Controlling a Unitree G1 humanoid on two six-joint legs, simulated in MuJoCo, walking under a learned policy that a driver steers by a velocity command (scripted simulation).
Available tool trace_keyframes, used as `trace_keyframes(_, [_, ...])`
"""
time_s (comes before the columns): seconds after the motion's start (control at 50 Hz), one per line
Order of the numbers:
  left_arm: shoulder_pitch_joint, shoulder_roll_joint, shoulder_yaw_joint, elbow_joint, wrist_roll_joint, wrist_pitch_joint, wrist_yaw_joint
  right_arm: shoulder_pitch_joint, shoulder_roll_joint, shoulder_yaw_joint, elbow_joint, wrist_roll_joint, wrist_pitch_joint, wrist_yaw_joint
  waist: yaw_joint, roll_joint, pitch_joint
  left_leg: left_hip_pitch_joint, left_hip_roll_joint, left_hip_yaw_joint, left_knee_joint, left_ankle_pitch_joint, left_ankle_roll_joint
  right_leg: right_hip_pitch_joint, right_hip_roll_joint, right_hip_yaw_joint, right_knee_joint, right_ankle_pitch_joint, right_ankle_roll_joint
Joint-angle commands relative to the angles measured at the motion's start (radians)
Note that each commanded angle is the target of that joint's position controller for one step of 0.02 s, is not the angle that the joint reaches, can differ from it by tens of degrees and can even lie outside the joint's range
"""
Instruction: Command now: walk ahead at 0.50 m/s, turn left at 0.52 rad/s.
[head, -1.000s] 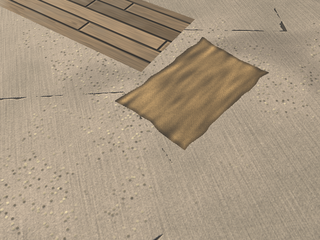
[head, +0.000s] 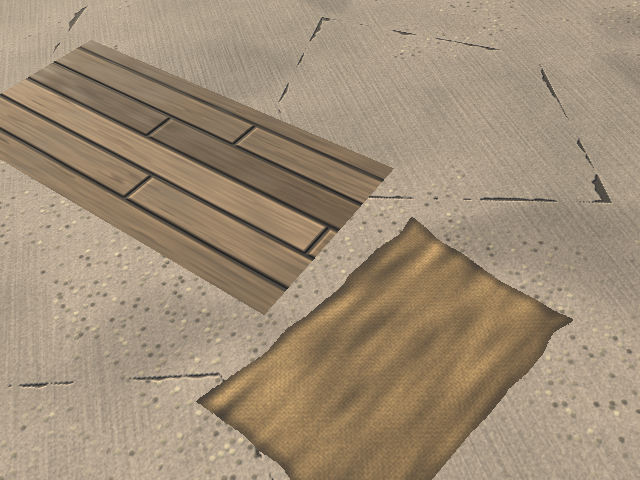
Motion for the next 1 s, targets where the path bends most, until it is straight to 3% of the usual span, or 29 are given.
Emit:
trace_keyframes(0.02, [-0.076,0.141,0.035,-0.058,-0.001,-0.021,0.009,-0.024,-0.001,0.008,-0.08,-0.003,-0.005,0.015,-0.022,-0.12,0.031,-0.067,0.04,-0.027,-0.131,0.146,-0.007,0.025,-0.266,0.114,-0.172,0.257,-0.16])
trace_keyframes(0.08, [-0.046,0.173,0.044,-0.036,-0.01,-0.013,0.015,-0.127,0.009,0.018,-0.117,-0.005,-0.009,0.034,0.014,-0.107,0.056,-0.02,0.024,0.025,-0.291,0.243,0.011,0.038,-0.267,0.031,-0.175,0.262,-0.141])
trace_keyframes(0.16, [-0.002,0.21,0.058,-0.003,-0.032,0.007,0.016,-0.213,-0.013,0.014,-0.169,-0.003,-0.004,0.054,0.027,-0.105,0.081,-0.013,0.003,0.07,-0.397,0.169,0.06,0.148,-0.304,-0.024,-0.126,0.331,-0.11])
trace_keyframes(0.2, [-0.003,0.241,0.067,0.002,-0.039,0.021,0.019,-0.189,-0.043,-0.001,-0.182,-0.007,0.001,0.057,-0.006,-0.131,0.04,0.079,-0.053,0.126,-0.414,0.066,0.1,0.19,-0.305,-0.061,-0.007,0.627,-0.088])
trace_keyframes(0.22, [-0.006,0.256,0.07,0.001,-0.043,0.03,0.022,-0.114,-0.071,-0.018,-0.169,-0.007,0.004,0.055,-0.054,-0.14,-0.014,0.192,-0.097,0.158,-0.423,0.027,0.125,0.19,-0.294,-0.082,0.122,0.787,-0.075])
trace_keyframes(0.24, [-0.014,0.247,0.065,-0.002,-0.046,0.037,0.025,0.039,-0.118,-0.047,-0.13,-0.004,0.008,0.047,-0.14,-0.122,-0.095,0.412,-0.146,0.173,-0.478,0.073,0.16,0.121,-0.259,-0.116,0.326,0.83,-0.045])
trace_keyframes(0.26, [0.009,0.209,0.047,-0.015,-0.023,0.032,0.029,0.207,-0.197,-0.082,-0.089,0.001,0.019,0.027,-0.207,-0.033,-0.188,0.725,-0.075,0.017,-0.491,0.094,0.211,-0.115,-0.22,-0.119,0.626,0.568,0.002])
trace_keyframes(0.28, [0.102,0.06,-0.002,-0.078,0.017,0.008,0.017,0.161,-0.313,-0.092,-0.101,0.008,0.01,0.02,-0.07,0.241,-0.265,1.015,0.188,-0.574,-0.603,-0.094,0.397,-0.562,-0.013,-0.034,0.983,-0.358,0.066])
trace_keyframes(0.3, [0.006,0.14,0.006,-0.083,-0.019,-0.028,0.004,0.195,-0.234,-0.067,-0.136,0.001,-0.006,0.026,-0.151,0.115,-0.393,1.058,0.248,-0.79,-0.748,-0.232,0.426,-0.656,-0.001,0.197,1.086,-0.399,0.051])
trace_keyframes(0.32, [-0.088,0.189,0.019,-0.112,-0.056,-0.044,-0.002,0.167,-0.176,-0.05,-0.119,-0.008,-0.021,0.03,-0.162,0.058,-0.246,0.971,0.221,-0.646,-0.767,-0.163,0.371,-0.734,-0.044,0.199,1.071,-0.298,0.03])
trace_keyframes(0.34, [-0.104,0.174,0.012,-0.113,-0.044,-0.053,0.004,0.115,-0.154,-0.042,-0.12,-0.006,-0.028,0.028,-0.122,-0.005,-0.159,0.827,0.178,-0.525,-0.762,-0.064,0.338,-0.703,-0.086,0.194,0.987,-0.21,0.017])
trace_keyframes(0.36, [-0.103,0.175,0.016,-0.101,-0.016,-0.054,0.012,0.045,-0.124,-0.033,-0.131,-0.01,-0.029,0.025,-0.079,-0.034,-0.104,0.69,0.14,-0.431,-0.764,0.055,0.313,-0.635,-0.116,0.195,0.901,-0.157,0.021])
trace_keyframes(0.4, [-0.07,0.178,0.024,-0.097,-0.002,-0.032,0.012,-0.013,-0.102,-0.023,-0.157,-0.029,-0.03,0.018,-0.023,0.002,-0.079,0.535,0.107,-0.362,-0.804,0.208,0.317,-0.519,-0.135,0.202,0.83,-0.105,0.035])
trace_keyframes(0.42, [-0.061,0.166,0.022,-0.094,0.002,-0.021,0.011,-0.017,-0.102,-0.024,-0.153,-0.025,-0.034,0.014,-0.014,-0.005,-0.071,0.497,0.098,-0.33,-0.815,0.263,0.323,-0.502,-0.134,0.193,0.792,-0.1,0.05])
trace_keyframes(0.52, [-0.217,0.104,0.0,-0.135,0.013,-0.007,0.011,0.036,-0.136,-0.034,-0.115,-0.013,-0.028,-0.016,-0.05,-0.006,-0.004,0.383,0.005,-0.183,-0.798,0.416,0.26,-0.464,-0.069,0.158,0.457,0.167,0.094])
trace_keyframes(0.56, [-0.269,0.089,-0.007,-0.143,0.009,-0.013,0.0,0.066,-0.137,-0.037,-0.098,-0.01,-0.013,-0.026,-0.075,0.019,-0.023,0.365,-0.025,-0.15,-0.756,0.451,0.217,-0.377,-0.017,0.135,0.324,0.293,0.091])
trace_keyframes(0.62, [-0.308,0.104,-0.004,-0.151,-0.002,-0.017,-0.017,0.112,-0.119,-0.031,-0.068,-0.006,0.001,-0.035,-0.098,0.038,-0.039,0.43,0.004,-0.201,-0.701,0.4,0.192,-0.339,0.003,0.154,0.236,0.35,0.069])
trace_keyframes(0.66, [-0.294,0.129,0.006,-0.15,0.005,-0.021,-0.023,0.112,-0.105,-0.027,-0.062,-0.013,0.007,-0.039,-0.085,0.049,-0.049,0.512,0.033,-0.254,-0.624,0.418,0.179,-0.337,0.0,0.174,0.194,0.291,0.04])
trace_keyframes(0.7, [-0.214,0.141,0.015,-0.129,0.015,-0.032,-0.022,0.071,-0.085,-0.021,-0.07,-0.016,0.009,-0.041,-0.033,0.053,-0.074,0.542,0.011,-0.263,-0.509,0.473,0.149,-0.238,-0.005,0.155,0.112,0.326,-0.002])
trace_keyframes(0.72, [-0.164,0.174,0.021,-0.126,0.032,-0.039,-0.016,0.074,-0.054,-0.01,-0.085,-0.024,0.005,-0.038,-0.016,0.008,-0.143,0.504,-0.05,-0.237,-0.387,0.421,0.111,-0.079,-0.08,0.197,0.113,0.589,-0.04])
trace_keyframes(0.74, [-0.112,0.223,0.026,-0.13,0.055,-0.037,-0.01,0.181,-0.018,0.004,-0.084,-0.033,-0.001,-0.035,-0.045,-0.171,-0.271,0.319,-0.136,-0.195,-0.15,0.033,0.051,0.216,-0.28,0.385,0.203,0.977,-0.169])
trace_keyframes(0.76, [-0.057,0.175,0.02,-0.101,0.033,-0.014,-0.014,0.293,-0.034,0.012,-0.057,-0.019,0.002,-0.032,-0.043,-0.331,-0.402,0.171,-0.197,-0.144,0.063,-0.499,-0.005,0.367,-0.432,0.621,0.186,0.931,-0.315])
trace_keyframes(0.78, [-0.065,0.129,0.005,-0.105,-0.003,0.001,-0.02,0.27,-0.11,-0.005,-0.042,-0.013,0.016,-0.03,-0.031,-0.217,-0.364,0.128,-0.147,-0.168,0.141,-0.49,-0.027,0.297,-0.412,0.664,0.137,0.612,-0.298])
trace_keyframes(0.8, [-0.116,0.109,-0.003,-0.11,-0.008,0.014,-0.019,0.17,-0.126,-0.014,-0.053,-0.007,0.037,-0.035,-0.02,-0.152,-0.251,0.092,-0.123,-0.139,0.174,-0.424,-0.05,0.192,-0.363,0.596,0.097,0.405,-0.252])
trace_keyframes(0.82, [-0.175,0.083,-0.019,-0.114,-0.001,0.025,-0.02,0.118,-0.115,-0.013,-0.058,-0.011,0.059,-0.041,-0.032,-0.118,-0.17,0.098,-0.098,-0.112,0.133,-0.386,-0.061,0.07,-0.318,0.531,0.051,0.258,-0.22])
trace_keyframes(0.86, [-0.264,0.092,-0.021,-0.11,0.013,0.043,-0.019,0.1,-0.068,-0.004,-0.063,-0.019,0.085,-0.045,-0.074,-0.174,-0.069,0.216,-0.052,-0.063,-0.07,-0.321,-0.067,-0.146,-0.234,0.42,-0.028,0.079,-0.169])
trace_keyframes(0.9, [-0.276,0.109,-0.013,-0.099,0.019,0.051,-0.014,0.115,-0.021,0.01,-0.041,-0.027,0.078,-0.046,-0.073,-0.214,-0.071,0.339,-0.065,-0.006,-0.234,-0.274,-0.063,-0.208,-0.179,0.324,-0.034,0.133,-0.162])
trace_keyframes(0.94, [-0.25,0.116,-0.011,-0.082,0.007,0.055,-0.008,0.117,-0.016,0.013,-0.024,-0.03,0.068,-0.041,-0.066,-0.199,-0.119,0.417,-0.066,0.007,-0.371,-0.14,-0.048,-0.174,-0.189,0.311,-0.014,0.147,-0.176])
trace_keyframes(1.0, [-0.234,0.085,-0.027,-0.059,-0.006,0.06,-0.006,0.092,-0.02,0.014,-0.017,-0.049,0.064,-0.034,-0.077,-0.155,-0.11,0.555,-0.061,0.005,-0.58,0.068,-0.001,-0.24,-0.156,0.286,-0.002,-0.108,-0.108])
